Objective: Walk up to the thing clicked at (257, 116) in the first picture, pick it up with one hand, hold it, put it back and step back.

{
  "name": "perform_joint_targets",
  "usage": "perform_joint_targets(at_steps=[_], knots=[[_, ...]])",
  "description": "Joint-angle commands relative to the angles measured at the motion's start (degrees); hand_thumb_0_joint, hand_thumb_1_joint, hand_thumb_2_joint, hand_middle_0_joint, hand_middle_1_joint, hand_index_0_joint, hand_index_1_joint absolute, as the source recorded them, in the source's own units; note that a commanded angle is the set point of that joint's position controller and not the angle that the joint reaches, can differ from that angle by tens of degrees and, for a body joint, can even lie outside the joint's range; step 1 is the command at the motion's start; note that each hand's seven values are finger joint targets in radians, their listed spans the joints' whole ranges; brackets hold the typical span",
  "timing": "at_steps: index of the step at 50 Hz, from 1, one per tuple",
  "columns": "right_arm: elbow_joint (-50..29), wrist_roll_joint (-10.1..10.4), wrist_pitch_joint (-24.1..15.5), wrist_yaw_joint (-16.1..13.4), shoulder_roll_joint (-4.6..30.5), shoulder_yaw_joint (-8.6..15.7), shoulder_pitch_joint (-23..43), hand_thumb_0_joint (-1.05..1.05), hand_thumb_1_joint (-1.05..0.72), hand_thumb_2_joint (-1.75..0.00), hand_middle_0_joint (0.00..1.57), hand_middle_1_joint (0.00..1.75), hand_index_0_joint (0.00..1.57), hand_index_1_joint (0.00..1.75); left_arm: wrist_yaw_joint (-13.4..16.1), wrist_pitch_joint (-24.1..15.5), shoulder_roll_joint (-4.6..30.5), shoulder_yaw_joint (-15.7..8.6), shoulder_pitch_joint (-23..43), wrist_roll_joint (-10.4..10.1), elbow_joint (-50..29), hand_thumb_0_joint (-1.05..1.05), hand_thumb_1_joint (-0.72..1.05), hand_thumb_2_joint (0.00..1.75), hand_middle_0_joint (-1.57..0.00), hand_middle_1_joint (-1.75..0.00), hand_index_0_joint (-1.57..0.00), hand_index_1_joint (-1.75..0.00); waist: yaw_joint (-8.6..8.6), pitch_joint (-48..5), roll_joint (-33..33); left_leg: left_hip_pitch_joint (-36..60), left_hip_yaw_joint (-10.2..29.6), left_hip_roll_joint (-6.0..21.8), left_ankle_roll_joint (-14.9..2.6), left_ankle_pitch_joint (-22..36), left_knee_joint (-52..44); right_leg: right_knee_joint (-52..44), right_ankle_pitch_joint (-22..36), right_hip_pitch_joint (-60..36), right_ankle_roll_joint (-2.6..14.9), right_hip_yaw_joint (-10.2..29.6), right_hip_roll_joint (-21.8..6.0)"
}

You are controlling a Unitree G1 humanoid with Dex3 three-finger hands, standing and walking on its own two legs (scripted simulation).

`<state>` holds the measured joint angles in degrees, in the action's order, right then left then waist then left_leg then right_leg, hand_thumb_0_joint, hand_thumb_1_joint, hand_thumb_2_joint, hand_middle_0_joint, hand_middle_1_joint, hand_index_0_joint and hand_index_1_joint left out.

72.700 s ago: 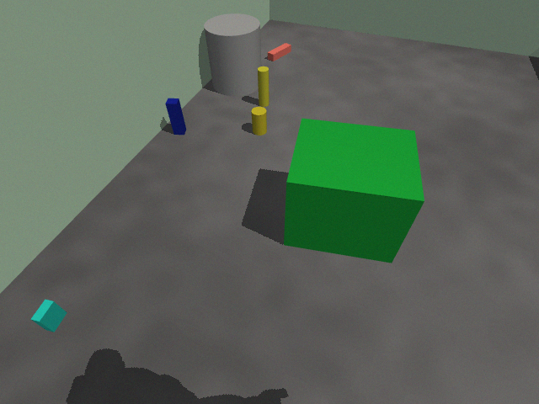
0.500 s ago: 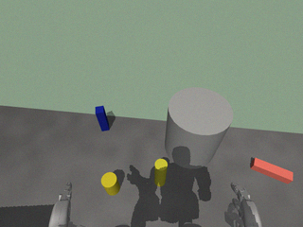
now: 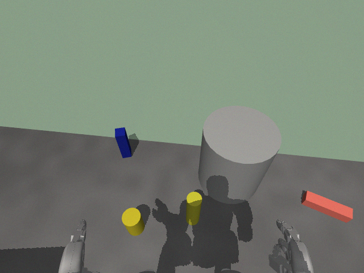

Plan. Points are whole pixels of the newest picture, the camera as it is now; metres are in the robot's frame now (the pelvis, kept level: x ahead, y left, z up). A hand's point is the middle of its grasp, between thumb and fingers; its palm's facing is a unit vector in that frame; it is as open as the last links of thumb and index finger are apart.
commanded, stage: home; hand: left
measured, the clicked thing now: (133, 222) +0.46 +0.25 -0.65
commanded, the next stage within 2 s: stand in 0.28 s
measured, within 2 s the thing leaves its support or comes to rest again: neither
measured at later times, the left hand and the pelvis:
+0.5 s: hand (100, 266) +0.16 +0.19 -0.05, palm faces +0.12 -0.95 -0.29, open 17.0 cm; pelvis -0.01 +0.00 +0.00, yaw +0 degrees
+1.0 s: hand out of the picture +0.12 +0.23 -0.11, palm faces -0.04 -0.94 -0.35, open 7.7 cm; pelvis -0.01 +0.00 +0.02, yaw +0 degrees
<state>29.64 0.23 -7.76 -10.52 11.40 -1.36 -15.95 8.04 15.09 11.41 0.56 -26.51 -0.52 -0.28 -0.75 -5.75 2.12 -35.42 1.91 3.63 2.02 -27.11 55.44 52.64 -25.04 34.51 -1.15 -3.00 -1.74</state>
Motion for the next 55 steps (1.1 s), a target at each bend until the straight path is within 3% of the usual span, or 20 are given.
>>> perform_joint_targets(at_steps=[1,4,7,12,13,14,19,22,25,26,30,35,38,39,40,42,45,49,53,55], knots=[[-9.17,-0.15,-3.1,-0.73,6.9,3.1,3.76,0.0,-0.9,-0.9,0.2,0.3,0.2,0.3,0.48,-2.6,6.04,-3.76,1.5,0.68,-11.08,0.0,-0.57,0.04,-0.05,-0.05,-0.05,-0.05,-0.48,-6.95,-1.48,3.8,-2.41,-3.1,-1.98,14.16,-8.17,-8.74,12.96,-5.36,0.67,-1.04,2.18],[-8.52,-0.23,-2.94,-0.6,6.37,2.74,3.84,0.0,-0.9,-0.9,0.2,0.3,0.2,0.3,0.27,-2.42,4.56,-2.66,0.6,0.72,-8.7,0.0,-0.56,0.05,-0.05,-0.05,-0.05,-0.05,-0.31,-4.98,-1.15,3.19,-2.49,-3.13,-1.98,11.9,-8.83,-9.13,10.78,-4.27,0.7,-1.16,2.21],[-8.82,-0.15,-2.85,-0.53,6.6,2.87,4.0,0.0,-0.9,-0.9,0.2,0.3,0.2,0.3,0.43,-2.84,6.23,-3.77,2.77,0.7,-11.5,0.0,-0.55,0.05,-0.05,-0.05,-0.05,-0.05,-0.01,-4.88,0.5,3.1,-2.27,-3.03,-1.86,9.96,-9.92,-9.1,8.51,-4.12,1.02,-1.22,2.24],[-8.95,-0.18,-3.08,-0.63,6.6,2.92,3.8,0.0,-0.9,-0.9,0.2,0.3,0.2,0.3,0.53,-2.65,5.65,-3.51,0.77,0.74,-10.4,0.0,-0.56,0.05,-0.05,-0.05,-0.05,-0.05,-0.07,-5.28,0.27,3.39,-2.14,-2.92,-1.8,11.26,-9.88,-8.65,9.67,-4.67,1.09,-1.5,2.38],[-8.71,-0.16,-2.99,-0.5,6.21,2.5,4.1,0.0,-0.9,-0.9,0.2,0.3,0.2,0.3,0.2,-2.42,3.98,-2.0,0.02,0.68,-8.09,0.0,-0.56,0.05,-0.05,-0.05,-0.05,-0.05,-0.31,-3.75,0.18,2.65,-2.19,-3.02,-1.82,9.43,-10.02,-9.07,7.94,-3.59,1.02,-1.48,2.4],[-9.03,-0.13,-3.05,-0.51,6.69,2.96,4.08,0.0,-0.9,-0.9,0.2,0.3,0.2,0.3,0.37,-2.84,5.73,-3.52,2.46,0.64,-11.88,0.0,-0.58,0.04,-0.05,-0.05,-0.05,-0.05,-0.27,-5.6,0.28,3.18,-1.95,-2.84,-1.8,9.51,-10.38,-8.82,8.04,-4.27,1.14,-1.6,2.53],[-9.49,-0.21,-3.26,-0.62,6.88,2.99,4.24,0.0,-0.9,-0.9,0.2,0.3,0.2,0.3,0.46,-2.83,5.33,-2.89,1.59,0.77,-10.72,0.0,-0.59,0.03,-0.05,-0.05,-0.05,-0.05,-0.35,-4.59,-0.25,2.82,-2.0,-2.93,-1.84,8.48,-10.31,-9.13,7.07,-3.72,1.05,-1.67,2.44],[-9.7,-0.11,-3.51,-0.52,6.94,2.85,4.69,0.0,-0.9,-0.9,0.2,0.3,0.2,0.3,0.49,-3.15,6.19,-3.36,3.51,0.69,-11.97,0.0,-0.35,0.27,-0.2,-0.29,-0.2,-0.29,0.02,-3.57,0.25,1.47,-1.8,-2.96,-1.9,5.08,-11.06,-9.29,4.05,-3.0,1.12,-1.65,2.43],[-8.99,-0.18,-3.63,-0.54,6.43,2.63,3.99,0.0,-0.9,-0.9,0.2,0.3,0.2,0.3,0.3,-2.94,4.2,-2.2,0.58,0.88,-8.47,0.0,-0.11,0.51,-0.2,-0.3,-0.2,-0.3,-0.62,-4.08,-1.84,2.08,-1.86,-2.93,-2.03,5.56,-10.62,-9.43,4.34,-2.99,0.97,-1.6,2.56],[-9.25,-0.2,-3.63,-0.57,6.74,2.86,3.87,0.0,-0.9,-0.9,0.2,0.3,0.2,0.3,0.41,-3.24,6.0,-3.38,2.73,0.68,-12.21,0.0,-0.03,0.59,-0.2,-0.3,-0.2,-0.3,-0.17,-5.0,-0.01,2.25,-2.05,-3.03,-2.0,6.35,-10.4,-9.41,5.31,-3.23,1.03,-1.41,2.36],[-9.5,-0.26,-3.84,-0.78,7.01,2.95,4.5,0.0,-0.9,-0.9,0.2,0.3,0.2,0.3,0.48,-3.18,6.01,-3.21,2.86,0.81,-11.76,0.0,0.29,0.9,-0.2,-0.3,-0.2,-0.3,-0.45,-5.0,-1.06,2.35,-2.08,-3.06,-2.04,6.25,-10.01,-9.63,4.99,-3.08,0.92,-1.33,2.3],[-8.91,-0.31,-3.72,-0.82,6.38,2.59,4.0,0.0,-0.9,-0.9,0.2,0.3,0.2,0.3,0.34,-3.16,5.01,-2.71,0.44,0.87,-9.36,0.0,0.69,0.9,-0.2,-0.3,-0.2,-0.3,-0.18,-4.78,-1.23,1.68,-2.45,-3.19,-2.15,6.43,-9.67,-9.58,5.21,-3.11,0.91,-1.03,2.24],[-9.78,-0.21,-3.86,-0.84,6.95,2.84,4.81,0.0,-0.9,-0.9,0.2,0.3,0.2,0.3,0.54,-3.69,6.38,-3.51,2.79,0.77,-12.51,0.0,0.9,0.9,-0.2,-0.3,-0.2,-0.3,0.3,-4.33,0.2,1.32,-2.26,-3.12,-1.98,5.22,-10.35,-9.41,3.93,-2.95,1.12,-1.18,2.15],[3.04,-6.93,0.8,2.58,16.21,5.7,7.62,0.0,-0.9,-0.9,0.2,0.3,0.2,0.3,-2.55,-9.8,14.5,-5.94,11.4,5.62,7.6,0.0,0.9,0.9,-0.2,-0.3,-0.2,-0.3,1.15,4.68,-3.86,4.69,1.92,-0.47,-3.67,9.7,-13.3,-10.25,5.36,-7.81,4.95,4.24,-1.71],[5.57,-7.63,2.64,4.88,15.85,6.06,6.02,0.0,-0.9,-0.9,0.2,0.3,0.2,0.3,-4.16,-12.27,14.79,-6.34,8.63,6.7,15.18,0.0,0.9,0.9,-0.2,-0.3,-0.2,-0.3,1.71,1.1,-5.85,7.56,-0.01,-0.63,-5.14,9.38,-11.51,-11.76,6.21,-8.68,6.03,5.74,-3.2],[6.16,-6.3,4.1,6.9,14.47,5.81,6.61,0.0,-0.9,-0.9,0.2,0.3,0.2,0.3,-5.63,-14.84,15.14,-5.63,10.62,6.24,18.74,0.0,0.9,0.9,-0.2,-0.3,-0.2,-0.3,0.49,1.54,-5.45,8.78,0.24,-1.69,-5.42,9.12,-11.95,-13.8,5.45,-7.39,6.53,8.12,-3.72],[8.25,-3.86,4.43,9.18,14.2,5.74,6.3,0.0,-0.9,-0.9,0.2,0.3,0.2,0.3,-6.81,-16.5,15.49,-4.95,12.59,4.24,24.36,0.0,0.9,0.9,-0.2,-0.3,-0.2,-0.3,1.24,1.33,-3.37,12.18,0.36,-1.74,-5.5,7.26,-14.59,-15.78,1.43,-8.39,5.62,8.26,-4.23],[11.79,-3.33,4.9,9.91,14.84,6.35,7.26,0.0,-0.9,-0.9,0.2,0.3,0.2,0.3,-6.79,-17.12,16.19,-4.83,13.85,3.46,33.08,0.0,0.9,0.9,-0.2,-0.3,-0.2,-0.3,1.72,1.73,-1.05,13.1,1.9,-0.61,-5.11,7.97,-19.21,-16.22,6.88,-12.38,4.19,6.05,-3.48],[14.9,-3.04,5.27,9.81,15.15,6.38,6.98,0.0,-0.9,-0.9,0.2,0.3,0.2,0.3,-6.35,-17.8,16.82,-4.74,14.72,3.22,39.14,0.0,0.9,0.9,-0.2,-0.3,-0.2,-0.3,1.39,1.29,-1.58,16.45,1.94,-0.15,-4.72,15.88,-20.3,-17.38,16.26,-16.41,4.08,5.85,-4.2],[16.44,-3.05,5.52,9.59,15.48,6.24,6.39,0.0,-0.9,-0.9,0.2,0.3,0.2,0.3,-6.17,-17.48,16.7,-4.5,15.55,2.75,41.79,0.0,0.9,0.9,-0.2,-0.3,-0.2,-0.3,1.24,3.02,-0.49,16.47,2.72,0.66,-4.8,14.81,-23.57,-18.19,15.42,-16.79,3.73,5.4,-3.68]])
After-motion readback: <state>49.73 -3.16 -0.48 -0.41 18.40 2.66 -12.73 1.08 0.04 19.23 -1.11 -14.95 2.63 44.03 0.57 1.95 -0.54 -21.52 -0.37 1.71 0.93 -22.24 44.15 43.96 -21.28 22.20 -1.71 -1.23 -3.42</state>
